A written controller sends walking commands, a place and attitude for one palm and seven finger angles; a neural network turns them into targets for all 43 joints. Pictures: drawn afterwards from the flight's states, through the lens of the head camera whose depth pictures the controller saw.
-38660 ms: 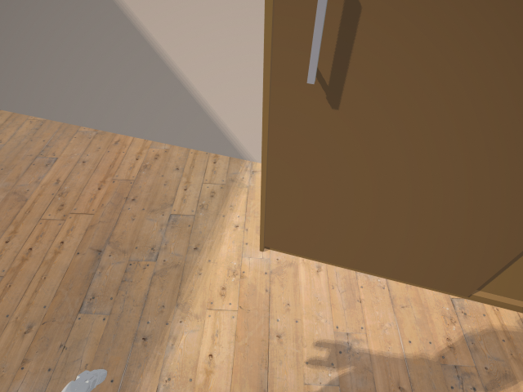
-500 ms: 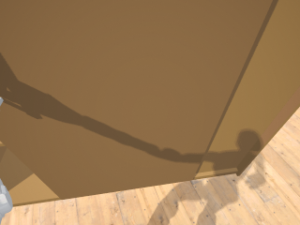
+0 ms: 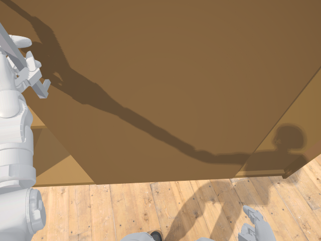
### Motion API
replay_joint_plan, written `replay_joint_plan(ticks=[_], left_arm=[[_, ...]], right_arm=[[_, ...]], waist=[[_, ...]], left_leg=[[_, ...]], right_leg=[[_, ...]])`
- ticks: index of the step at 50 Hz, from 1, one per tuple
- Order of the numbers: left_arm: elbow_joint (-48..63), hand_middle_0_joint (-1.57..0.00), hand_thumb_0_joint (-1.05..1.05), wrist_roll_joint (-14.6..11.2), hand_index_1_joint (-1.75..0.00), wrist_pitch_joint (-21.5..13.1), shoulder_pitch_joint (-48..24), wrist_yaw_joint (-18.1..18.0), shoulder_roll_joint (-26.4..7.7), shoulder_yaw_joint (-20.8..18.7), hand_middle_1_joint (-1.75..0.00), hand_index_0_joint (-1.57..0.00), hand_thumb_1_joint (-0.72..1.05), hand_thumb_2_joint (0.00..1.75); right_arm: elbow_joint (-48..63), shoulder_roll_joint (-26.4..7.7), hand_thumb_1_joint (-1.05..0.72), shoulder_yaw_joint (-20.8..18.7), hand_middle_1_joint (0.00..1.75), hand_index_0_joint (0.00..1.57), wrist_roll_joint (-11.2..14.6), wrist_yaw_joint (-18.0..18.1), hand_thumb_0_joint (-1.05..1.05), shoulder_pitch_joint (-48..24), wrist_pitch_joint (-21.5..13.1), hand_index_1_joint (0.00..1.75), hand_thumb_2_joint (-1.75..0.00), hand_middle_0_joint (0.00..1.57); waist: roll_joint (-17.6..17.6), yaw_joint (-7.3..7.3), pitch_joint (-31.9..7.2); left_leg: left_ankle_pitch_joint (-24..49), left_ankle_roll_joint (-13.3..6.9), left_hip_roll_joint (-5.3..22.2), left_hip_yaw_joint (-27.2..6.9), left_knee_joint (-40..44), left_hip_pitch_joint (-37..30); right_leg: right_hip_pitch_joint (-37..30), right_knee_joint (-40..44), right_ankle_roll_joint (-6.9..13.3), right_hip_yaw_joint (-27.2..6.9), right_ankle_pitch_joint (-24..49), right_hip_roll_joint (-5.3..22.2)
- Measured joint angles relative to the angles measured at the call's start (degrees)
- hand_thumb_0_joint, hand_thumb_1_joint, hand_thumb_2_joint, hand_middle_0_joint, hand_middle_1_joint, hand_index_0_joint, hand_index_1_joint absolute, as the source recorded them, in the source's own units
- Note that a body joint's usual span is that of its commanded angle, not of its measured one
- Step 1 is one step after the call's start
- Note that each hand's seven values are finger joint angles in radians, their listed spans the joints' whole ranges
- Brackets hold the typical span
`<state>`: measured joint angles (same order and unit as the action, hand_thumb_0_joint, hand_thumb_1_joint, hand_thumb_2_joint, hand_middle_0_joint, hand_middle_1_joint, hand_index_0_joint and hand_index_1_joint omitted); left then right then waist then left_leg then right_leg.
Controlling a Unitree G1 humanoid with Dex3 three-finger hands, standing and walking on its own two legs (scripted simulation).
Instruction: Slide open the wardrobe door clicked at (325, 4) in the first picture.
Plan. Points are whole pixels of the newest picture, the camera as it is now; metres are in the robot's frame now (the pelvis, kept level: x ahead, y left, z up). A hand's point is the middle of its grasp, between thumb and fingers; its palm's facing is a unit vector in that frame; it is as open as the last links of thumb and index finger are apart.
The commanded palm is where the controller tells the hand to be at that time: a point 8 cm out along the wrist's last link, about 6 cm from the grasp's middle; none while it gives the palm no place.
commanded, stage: stop walking and hold the door there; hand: left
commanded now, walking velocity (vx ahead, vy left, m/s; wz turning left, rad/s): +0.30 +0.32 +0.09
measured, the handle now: (19, 51) +0.43 +0.35 +0.23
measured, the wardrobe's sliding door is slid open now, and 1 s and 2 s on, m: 0.47 0.47 0.47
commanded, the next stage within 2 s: loosen the grip on the handle in 1.20 s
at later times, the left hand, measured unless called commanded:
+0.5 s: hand (32, 76) +0.40 +0.32 +0.19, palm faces +0.38 -0.91 -0.19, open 5.8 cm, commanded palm +0.37 +0.34 +0.18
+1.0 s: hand (34, 76) +0.39 +0.31 +0.19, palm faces +0.34 -0.93 -0.13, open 5.7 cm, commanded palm +0.36 +0.34 +0.18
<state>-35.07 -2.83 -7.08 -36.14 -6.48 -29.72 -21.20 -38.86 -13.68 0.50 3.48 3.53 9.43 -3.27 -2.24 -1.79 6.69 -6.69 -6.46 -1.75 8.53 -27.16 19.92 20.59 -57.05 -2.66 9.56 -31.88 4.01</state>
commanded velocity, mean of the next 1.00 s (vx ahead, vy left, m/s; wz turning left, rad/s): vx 0.03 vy -0.01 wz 0.02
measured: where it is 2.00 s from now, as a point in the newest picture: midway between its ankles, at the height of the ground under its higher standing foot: outside the picture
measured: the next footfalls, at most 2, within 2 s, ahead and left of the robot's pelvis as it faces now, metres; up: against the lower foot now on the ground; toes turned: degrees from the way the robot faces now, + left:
right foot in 0.08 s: -0.01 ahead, -0.09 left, +0.00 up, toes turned -12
left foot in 0.34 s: +0.13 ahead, +0.29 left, +0.00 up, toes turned +11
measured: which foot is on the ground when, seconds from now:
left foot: down 0.00-0.06, up 0.08-0.32, down 0.34-0.54, up 0.56-0.70, down 0.72-1.00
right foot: up 0.00-0.06, down 0.08-0.32, up 0.34-0.50, down 0.52-0.72, up 0.74-0.98, down 1.00-1.00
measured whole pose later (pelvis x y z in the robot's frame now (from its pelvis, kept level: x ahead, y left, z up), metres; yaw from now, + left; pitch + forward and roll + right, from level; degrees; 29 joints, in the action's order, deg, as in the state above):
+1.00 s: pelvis +0.00 +0.09 +0.00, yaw +4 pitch -1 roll +0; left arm -10.4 -3.5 -1.6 -31.6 -7.2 -17.5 -8.9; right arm -35.2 -11.6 2.9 1.5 2.6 7.5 -4.2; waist 0.4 -3.2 9.1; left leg -12.2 1.0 5.3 6.7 -31.2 17.7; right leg 11.7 -31.7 -1.0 4.1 -16.3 2.1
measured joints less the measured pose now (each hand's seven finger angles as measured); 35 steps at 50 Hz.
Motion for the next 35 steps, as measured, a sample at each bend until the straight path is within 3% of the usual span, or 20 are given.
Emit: replay_joint_plan(ticks=[3, 4, 5, 7, 9, 11, 13, 15, 17, 19, 20, 23, 26, 27, 30, 32, 34, 35], left_arm=[[1.1, -0.47, -0.11, 0.1, -1.4, 0.4, -0.8, 0.4, 0.3, 0.6, -1.42, -0.33, 0.76, 0.79], [1.5, -0.47, -0.12, 0.4, -1.4, 0.2, -1.2, 0.9, -0.2, 0.9, -1.42, -0.33, 0.75, 0.79], [2.4, -0.47, -0.12, 0.3, -1.4, -0.4, -1.1, 1.1, -0.1, 0.6, -1.42, -0.34, 0.74, 0.79], [4.5, -0.47, -0.13, 0.1, -1.4, -1.6, -0.3, 1.4, 1.1, 0.8, -1.42, -0.35, 0.73, 0.79], [7.9, -0.47, -0.13, 0.0, -1.4, -1.4, 0.5, 1.4, 2.6, 2.0, -1.44, -0.37, 0.72, 0.8], [11.4, -0.48, -0.14, 0.5, -1.4, -1.8, 1.5, 2.0, 3.6, 3.2, -1.45, -0.38, 0.71, 0.8], [15.6, -0.49, -0.16, 1.0, -1.4, -1.9, 2.7, 2.2, 4.7, 4.5, -1.47, -0.4, 0.69, 0.79], [20.2, -0.5, -0.16, 1.4, -1.4, -1.5, 4.2, 1.6, 6.4, 5.7, -1.47, -0.42, 0.68, 0.77], [24.3, -0.49, -0.18, 1.3, -1.4, -0.4, 5.9, 0.3, 8.6, 6.8, -1.46, -0.42, 0.67, 0.74], [25.6, -0.47, -0.17, 1.9, -1.36, 1.0, 4.3, -0.5, 8.3, 8.1, -1.45, -0.38, 0.69, 0.74], [25.6, -0.45, -0.17, 2.4, -1.34, 1.2, 3.5, -0.8, 8.7, 8.7, -1.45, -0.36, 0.7, 0.75], [25.6, -0.42, -0.15, 2.4, -1.3, 1.3, 3.2, 0.0, 8.6, 8.9, -1.46, -0.32, 0.72, 0.75], [25.7, -0.42, -0.14, 0.9, -1.31, 2.9, 2.0, 0.4, 9.0, 8.9, -1.45, -0.3, 0.73, 0.76], [25.8, -0.42, -0.14, 0.5, -1.32, 3.0, 1.9, 0.3, 9.4, 8.4, -1.45, -0.29, 0.74, 0.76], [26.7, -0.43, -0.13, -0.2, -1.34, 2.6, 3.6, 0.7, 10.4, 8.1, -1.43, -0.28, 0.75, 0.79], [27.8, -0.44, -0.12, -0.3, -1.36, 2.6, 4.8, 1.1, 11.0, 8.7, -1.43, -0.3, 0.76, 0.8], [28.8, -0.45, -0.12, 0.1, -1.37, 2.7, 5.7, 1.1, 11.5, 9.7, -1.42, -0.32, 0.74, 0.79], [29.2, -0.45, -0.12, 0.3, -1.37, 2.7, 6.0, 1.1, 11.8, 10.4, -1.42, -0.34, 0.73, 0.78]], right_arm=[[1.3, 0.6, -0.91, 0.9, 0.3, 0.2, -0.4, -0.6, 0.0, -0.4, -0.6, 0.3, -0.9, 0.21], [1.7, 0.7, -0.91, 1.1, 0.3, 0.2, -0.7, -1.1, 0.0, -0.6, -0.5, 0.3, -0.9, 0.21], [1.5, 0.2, -0.91, 1.2, 0.3, 0.2, -1.0, -1.5, 0.0, -1.5, -0.2, 0.3, -0.9, 0.21], [0.4, -1.0, -0.91, 0.9, 0.3, 0.2, -1.7, -2.0, 0.0, -2.3, -0.3, 0.3, -0.9, 0.21], [-0.2, -1.5, -0.91, 0.4, 0.3, 0.2, -1.8, -2.3, 0.0, -1.4, -0.6, 0.3, -0.9, 0.21], [-0.5, -1.6, -0.91, 0.3, 0.3, 0.2, -1.8, -2.4, 0.01, -0.3, -0.7, 0.3, -0.9, 0.21], [-0.3, -1.7, -0.91, 0.1, 0.3, 0.2, -1.8, -2.0, 0.01, 0.7, -0.6, 0.3, -0.9, 0.21], [0.2, -2.5, -0.91, -0.3, 0.3, 0.2, -1.8, -1.2, 0.01, 1.4, -0.5, 0.3, -0.9, 0.21], [1.5, -4.4, -0.91, -1.3, 0.3, 0.2, -1.8, -0.5, 0.01, 1.7, -0.7, 0.3, -0.9, 0.21], [0.2, -1.6, -0.91, -2.4, 0.3, 0.2, -1.5, 0.4, 0.01, -1.4, -0.9, 0.3, -0.9, 0.21], [-0.2, 0.0, -0.91, -2.3, 0.3, 0.2, -1.3, 0.3, 0.01, -2.2, -1.2, 0.3, -0.9, 0.2], [0.7, 3.3, -0.91, -0.4, 0.3, 0.2, -1.5, -0.3, 0.01, -3.8, -1.7, 0.3, -0.9, 0.2], [2.9, 4.5, -0.91, 1.1, 0.3, 0.2, -1.3, -0.8, 0.01, -4.0, -2.5, 0.3, -0.9, 0.2], [3.0, 4.4, -0.91, 1.6, 0.3, 0.2, -1.3, -1.0, 0.01, -4.6, -2.6, 0.3, -0.9, 0.21], [1.7, 4.1, -0.91, 2.6, 0.3, 0.2, -1.3, -1.0, 0.01, -5.5, -2.3, 0.3, -0.9, 0.21], [0.9, 3.7, -0.91, 3.0, 0.3, 0.2, -1.6, -0.6, 0.01, -5.1, -2.5, 0.3, -0.9, 0.21], [0.7, 3.2, -0.91, 3.3, 0.3, 0.2, -2.0, 0.0, 0.01, -4.3, -2.4, 0.3, -0.9, 0.21], [0.8, 2.8, -0.91, 3.3, 0.3, 0.2, -2.1, 0.2, 0.01, -3.7, -2.2, 0.3, -0.9, 0.21]], waist=[[0.4, -0.53, -0.2], [1.6, -0.63, -0.4], [0.9, -0.61, 0.6], [-0.2, -0.52, 2.6], [0.5, -0.5, 3.7], [2.6, -0.29, 4.6], [4.9, -0.2, 5.3], [6.0, -0.05, 5.5], [2.6, -0.31, 4.2], [4.4, 0.08, 6.6], [5.1, 0.01, 7.0], [4.8, 0.68, 6.9], [2.8, -0.91, 7.2], [1.5, -0.81, 7.8], [0.7, 0.76, 8.0], [1.7, 0.79, 7.3], [2.8, 1.04, 6.2], [3.1, 1.18, 5.4]], left_leg=[[0.3, -0.2, -1.5, 0.8, -0.4, 1.9], [-3.3, 1.5, -2.4, 1.3, -4.2, 4.3], [-8.3, 4.0, -2.2, -0.2, -11.4, 7.0], [-12.6, 7.5, -1.7, -4.1, -27.1, 12.0], [-13.8, 8.9, -0.3, -5.8, -33.8, 14.4], [-14.1, 8.9, 2.1, -5.6, -31.4, 14.3], [-12.9, 8.3, 4.3, -4.5, -21.7, 11.4], [-7.2, 7.6, 5.7, -2.8, -9.9, 6.1], [3.4, 4.9, 9.3, -4.6, -4.8, 1.9], [-1.0, 8.2, 8.8, -4.8, -10.8, 2.4], [-3.4, 9.7, 8.6, -5.0, -11.5, 2.3], [-4.4, 10.9, 9.0, -6.6, -10.9, 3.1], [-4.6, 11.6, 9.9, -7.0, -12.5, 4.6], [-5.6, 10.9, 10.3, -7.4, -13.7, 5.0], [-16.4, 9.2, 7.0, -8.6, -22.2, 6.9], [-19.3, 8.7, 5.0, -6.9, -23.5, 5.9], [-16.1, 8.3, 3.7, -4.6, -16.4, 2.3], [-10.9, 8.1, 3.6, -3.4, -11.0, -0.1]], right_leg=[[-6.5, 16.4, 1.7, 2.7, 4.0, 0.0], [-8.1, 21.6, 3.9, 1.9, 6.8, 1.0], [-7.7, 21.0, 4.7, 1.8, 8.0, 1.1], [-8.1, 20.4, 3.8, 1.8, 8.6, 1.5], [-9.5, 21.9, 2.1, 2.0, 9.3, 3.3], [-10.6, 23.4, 0.6, 2.2, 9.9, 5.8], [-11.3, 23.5, -0.7, 2.1, 9.9, 8.6], [-10.4, 19.6, -1.5, 1.5, 8.6, 11.0], [-5.2, 6.9, -0.6, -1.6, 5.0, 9.4], [-1.4, -5.7, 0.0, -7.8, 0.6, 6.9], [0.1, -8.4, 0.1, -9.0, 0.1, 5.3], [1.7, -2.6, 0.3, -7.2, 0.8, 1.6], [-0.9, 11.8, 0.9, -5.0, 8.1, -0.5], [-1.0, 12.0, 1.8, -4.6, 10.2, -1.0], [-1.4, 12.6, 3.1, -4.0, 10.3, 0.1], [-1.9, 14.6, 2.8, -4.6, 11.0, 1.1], [-2.2, 16.3, 2.2, -4.6, 11.9, 1.9], [-2.1, 16.4, 1.8, -4.5, 12.0, 1.9]])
